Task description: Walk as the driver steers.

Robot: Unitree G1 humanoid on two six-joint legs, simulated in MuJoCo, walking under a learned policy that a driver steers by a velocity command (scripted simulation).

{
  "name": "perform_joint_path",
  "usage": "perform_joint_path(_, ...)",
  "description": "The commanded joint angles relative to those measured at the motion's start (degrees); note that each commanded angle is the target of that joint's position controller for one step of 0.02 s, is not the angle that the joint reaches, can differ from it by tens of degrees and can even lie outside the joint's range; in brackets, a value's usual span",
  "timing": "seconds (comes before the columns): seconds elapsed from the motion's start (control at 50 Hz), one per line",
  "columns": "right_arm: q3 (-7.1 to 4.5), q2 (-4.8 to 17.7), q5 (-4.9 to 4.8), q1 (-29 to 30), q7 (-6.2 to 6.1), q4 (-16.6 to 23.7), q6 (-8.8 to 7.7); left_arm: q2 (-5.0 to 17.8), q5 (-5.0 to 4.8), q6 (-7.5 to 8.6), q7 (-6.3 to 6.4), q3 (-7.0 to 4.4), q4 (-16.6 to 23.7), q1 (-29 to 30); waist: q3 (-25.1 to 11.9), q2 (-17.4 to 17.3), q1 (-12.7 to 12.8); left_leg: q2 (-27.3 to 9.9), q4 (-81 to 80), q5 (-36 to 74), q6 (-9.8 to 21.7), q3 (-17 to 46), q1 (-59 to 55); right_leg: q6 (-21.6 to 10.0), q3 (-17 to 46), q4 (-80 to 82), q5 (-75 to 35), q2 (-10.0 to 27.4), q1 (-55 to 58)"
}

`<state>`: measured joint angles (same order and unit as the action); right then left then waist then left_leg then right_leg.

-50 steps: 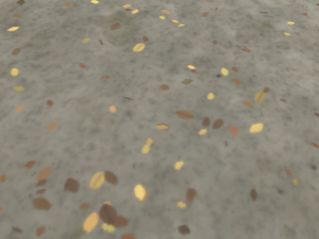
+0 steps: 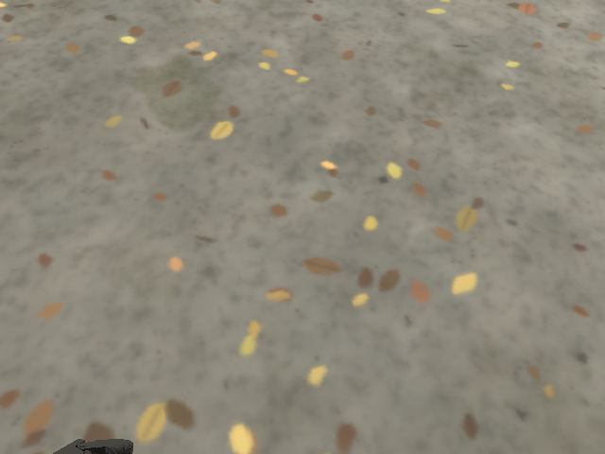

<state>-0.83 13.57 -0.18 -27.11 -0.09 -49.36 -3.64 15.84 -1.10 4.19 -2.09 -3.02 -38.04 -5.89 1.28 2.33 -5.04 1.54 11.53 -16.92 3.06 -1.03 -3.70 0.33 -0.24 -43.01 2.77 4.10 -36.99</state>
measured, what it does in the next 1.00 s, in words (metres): walks ahead: right foot, then left foot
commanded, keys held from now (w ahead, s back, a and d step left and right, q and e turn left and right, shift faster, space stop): w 1.00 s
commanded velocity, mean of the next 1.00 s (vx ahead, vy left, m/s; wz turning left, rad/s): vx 0.49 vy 0.00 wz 0.00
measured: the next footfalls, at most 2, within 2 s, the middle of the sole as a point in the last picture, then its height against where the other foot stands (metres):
right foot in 0.16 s outside the picture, level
left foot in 0.70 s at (220, 412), level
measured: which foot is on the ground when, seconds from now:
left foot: down 0.00-0.16, up 0.18-0.68, down 0.70-1.00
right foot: up 0.00-0.14, down 0.16-0.70, up 0.72-1.00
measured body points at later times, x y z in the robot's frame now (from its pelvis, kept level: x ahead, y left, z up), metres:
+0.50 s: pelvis +0.28 -0.04 +0.00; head +0.31 -0.04 +0.45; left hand +0.31 +0.24 -0.12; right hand +0.47 -0.29 -0.09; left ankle +0.45 +0.14 -0.68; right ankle +0.25 -0.13 -0.74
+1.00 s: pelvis +0.56 +0.04 +0.01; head +0.58 +0.05 +0.45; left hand +0.73 +0.30 -0.10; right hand +0.60 -0.24 -0.11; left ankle +0.54 +0.12 -0.74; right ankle +0.69 -0.14 -0.67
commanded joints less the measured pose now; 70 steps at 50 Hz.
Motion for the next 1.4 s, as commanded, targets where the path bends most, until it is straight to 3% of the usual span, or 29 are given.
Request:
perform_joint_path(0.02,-2.57,11.1,-0.37,-1.7,-0.74,2.1,-0.45,1.1,-0.39,1.55,-0.94,0.52,6.8,11.3,6.3,-7.8,-0.9,-12.8,-5.2,21.6,7.3,6.1,5.1,0.0,-2.6,8.5,-5.8,-2.5,0.7)
perform_joint_path(0.1,-3.24,12.2,-0.98,-1.0,-0.83,1.3,0.02,3.8,-0.39,2.05,-1.51,-0.38,7.4,11.2,4.6,-8.7,2.3,-15.7,0.6,37.6,5.8,5.4,-1.6,-3.8,-1.9,13.1,-2.3,-4.1,4.4)
perform_joint_path(0.16,-3.48,12.9,-0.29,1.0,-1.25,2.1,1.03,9.2,-0.16,1.29,0.05,-3.16,2.1,-8.2,-9.3,-9.8,12.9,-12.6,25.1,56.5,2.7,2.5,4.1,-8.8,-2.7,13.5,-2.3,-5.8,32.8)
perform_joint_path(0.18,-2.35,9.8,1.38,0.4,-1.46,4.0,0.80,13.5,0.58,0.65,1.02,-4.06,-0.1,-18.8,-18.5,-0.4,15.3,-8.3,44.4,31.6,1.3,1.0,18.1,-12.3,12.5,11.1,-0.8,7.1,51.6)
perform_joint_path(0.2,-0.33,2.1,0.10,-8.4,-0.61,3.9,-0.23,14.3,1.10,1.08,0.20,-3.76,-1.0,-18.7,-27.0,14.3,8.9,2.4,61.5,-15.8,-1.1,7.0,36.6,-21.3,42.1,20.2,15.5,19.0,64.8)
perform_joint_path(0.22,-2.01,9.6,-1.65,-1.2,-0.09,4.2,-1.37,8.4,0.44,1.07,0.42,-2.57,-0.9,-16.2,-19.2,7.7,11.4,-0.7,65.9,-14.7,-0.5,10.6,42.7,-18.3,42.0,26.0,22.8,16.4,58.2)
perform_joint_path(0.24,-2.71,11.4,-2.83,5.2,0.18,6.3,-1.99,6.8,0.19,1.03,0.67,-1.94,-0.9,-11.8,-9.5,4.5,10.3,-3.4,64.7,-8.8,0.0,8.2,45.0,-16.0,32.2,27.6,19.9,14.5,48.8)
perform_joint_path(0.26,-2.46,10.4,-2.28,7.9,-0.10,6.8,-2.40,6.4,0.46,1.13,0.56,-1.72,-0.9,-8.5,-5.2,-1.5,8.2,-6.2,62.0,-3.9,-0.2,6.8,42.8,-15.0,26.1,29.2,12.0,12.3,40.2)
perform_joint_path(0.3,-2.76,9.1,-1.17,6.4,-0.10,6.2,-1.75,4.8,1.76,1.72,0.28,-1.35,-1.1,-5.5,-3.1,0.0,4.2,-9.3,58.2,0.8,-1.1,7.0,37.3,-14.7,18.5,32.3,3.9,8.7,30.7)
perform_joint_path(0.36,-2.37,6.9,-0.64,6.2,-0.37,6.3,-0.13,5.1,0.88,2.93,0.15,-1.47,-3.1,-5.5,-1.1,1.0,2.6,-10.6,53.3,2.1,-3.0,5.7,36.3,-15.9,12.9,36.1,0.8,7.7,24.4)
perform_joint_path(0.46,-1.70,5.9,0.14,17.7,-0.10,10.0,-0.73,7.8,0.61,2.46,1.28,-1.89,-5.6,-9.1,2.5,-0.2,5.9,-10.2,34.7,17.6,-4.7,3.7,40.2,-14.1,6.0,37.6,-2.5,4.8,24.7)
perform_joint_path(0.6,-1.60,6.7,-0.79,28.2,2.03,14.3,-1.90,10.4,-0.41,0.42,1.74,-2.30,-9.6,-16.1,3.0,0.2,9.4,-6.7,19.6,18.6,-2.1,2.7,39.6,-11.7,6.2,32.2,-3.6,9.4,36.7)
perform_joint_path(0.64,-2.07,7.9,-0.74,26.3,2.42,14.3,-2.06,11.1,-0.34,-0.36,2.03,-2.52,-10.1,-15.7,1.4,1.4,7.6,-5.5,18.1,13.7,-0.5,2.0,36.3,-10.4,6.6,28.6,-9.5,10.5,40.0)
perform_joint_path(0.68,-4.04,11.4,-0.55,14.0,1.95,10.9,-2.07,10.5,0.13,-1.06,2.22,-2.09,-9.9,-14.1,-6.3,0.9,1.0,-2.4,16.0,13.0,2.4,-1.1,18.7,-7.9,3.2,13.5,-24.3,6.5,37.9)
perform_joint_path(0.7,-5.34,15.5,-0.04,3.6,1.34,9.0,-1.81,7.6,1.44,-0.98,2.40,-0.75,-8.5,-14.6,-15.4,-4.3,-2.7,-11.0,18.4,15.7,5.8,8.0,1.4,-5.7,0.4,-3.6,-12.9,3.1,27.6)
perform_joint_path(0.72,-6.34,20.4,0.49,1.0,1.52,7.9,-1.51,0.4,1.06,0.29,1.85,1.32,-7.6,-22.4,-22.0,-20.5,1.4,-23.6,12.0,3.2,15.3,36.2,-17.8,-1.7,0.0,-23.7,23.4,-7.8,3.8)
perform_joint_path(0.74,-4.82,14.0,-0.04,0.5,1.66,8.4,-1.46,6.1,-0.11,1.42,1.50,0.23,-8.7,-19.8,-22.3,-15.4,-1.1,-23.7,6.3,-4.7,15.0,43.4,-18.0,-2.1,7.8,-30.8,30.1,-6.0,-3.1)
perform_joint_path(0.76,-3.99,11.8,0.01,4.7,1.54,8.9,-1.56,9.4,-1.48,2.04,1.24,-0.75,-7.1,-14.1,-13.4,-11.5,-0.8,-21.9,5.6,-3.2,12.4,34.6,-11.4,-2.8,7.1,-32.0,25.8,-3.1,-6.9)
perform_joint_path(0.82,-2.95,8.5,0.94,12.4,1.68,9.8,-1.86,7.7,0.21,1.63,1.68,-0.86,-6.1,-9.7,-4.5,-6.2,4.0,-16.0,1.8,13.6,10.1,19.7,6.8,-2.3,5.1,-23.9,14.7,3.0,-0.4)
perform_joint_path(0.92,-3.63,10.0,0.17,11.1,1.42,7.6,-2.87,4.5,0.97,-0.55,2.09,-0.24,-5.5,-7.6,-1.3,-5.4,5.4,-14.4,-3.8,21.2,11.4,11.7,11.6,0.3,4.0,-14.3,7.5,3.9,-0.8)
perform_joint_path(1.14,-4.25,12.1,-0.84,2.5,-0.07,1.7,-0.40,3.4,0.20,1.39,-0.35,0.46,0.2,10.8,3.5,-5.7,0.0,-15.4,-1.3,20.9,8.2,6.9,1.7,-1.3,1.6,12.7,-4.8,0.1,-0.9)
perform_joint_path(1.2,-4.71,13.3,-1.08,3.6,-0.60,1.3,0.46,5.7,0.38,2.14,-0.75,-0.47,-0.3,7.2,1.2,-7.2,3.4,-16.2,4.5,30.2,6.8,8.9,-0.8,-3.1,1.0,15.7,1.0,-2.0,6.4)
perform_joint_path(1.24,-4.00,11.9,-0.59,5.4,-0.76,2.1,0.75,10.3,0.86,2.40,0.18,-2.83,-4.6,-7.9,-9.0,-6.3,10.8,-11.1,21.6,36.5,4.0,5.9,6.9,-6.3,0.8,16.0,-1.6,-1.6,30.4)
perform_joint_path(1.26,-2.48,7.9,1.05,5.0,-0.82,4.0,0.56,14.8,1.49,2.07,0.95,-3.92,-6.0,-18.2,-18.7,2.2,13.8,-5.9,40.4,15.9,1.6,3.0,19.7,-9.6,14.3,14.0,-2.4,10.8,48.0)
perform_joint_path(1.28,-1.26,2.7,-0.70,-3.0,-0.46,4.3,-0.58,16.1,1.68,1.59,0.64,-4.03,-6.8,-18.3,-24.2,16.5,9.2,1.9,56.2,-17.6,-1.0,5.4,39.7,-17.4,38.5,21.2,10.0,20.7,61.5)
perform_joint_path(1.3,-2.88,9.9,-2.15,1.2,-0.45,3.4,-1.10,9.8,0.98,1.56,0.70,-2.61,-6.0,-16.1,-17.9,8.4,11.5,-1.6,61.5,-16.2,-1.0,10.1,45.0,-15.0,36.4,24.6,16.9,18.6,56.2)
perform_joint_path(1.32,-3.71,11.8,-2.75,5.9,-0.43,4.8,-1.27,7.4,0.71,1.64,0.94,-1.88,-5.8,-12.6,-10.2,5.9,10.8,-4.1,61.2,-10.4,-0.7,8.7,46.9,-12.5,27.2,26.0,15.6,16.9,48.7)
perform_joint_path(1.34,-3.72,10.9,-2.35,7.8,-0.73,5.0,-1.10,6.2,0.97,1.79,0.89,-1.47,-5.8,-8.9,-6.6,2.1,8.9,-6.5,59.3,-5.6,-1.1,7.8,44.5,-11.3,21.5,27.9,10.8,14.7,41.4)
perform_joint_path(1.4,-3.97,7.6,-1.85,6.5,-0.56,4.8,0.81,4.1,1.91,2.64,0.87,-1.26,-6.6,-4.4,-2.4,3.9,5.1,-9.6,55.2,0.8,-2.0,7.6,37.9,-10.6,10.2,33.3,2.8,11.0,30.3)
Keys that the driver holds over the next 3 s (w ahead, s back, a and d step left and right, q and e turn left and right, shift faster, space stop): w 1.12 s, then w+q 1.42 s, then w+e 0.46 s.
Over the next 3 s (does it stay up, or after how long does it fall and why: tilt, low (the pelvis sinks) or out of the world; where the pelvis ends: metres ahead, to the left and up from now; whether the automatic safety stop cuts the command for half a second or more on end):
stays up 1.49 0.41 0.00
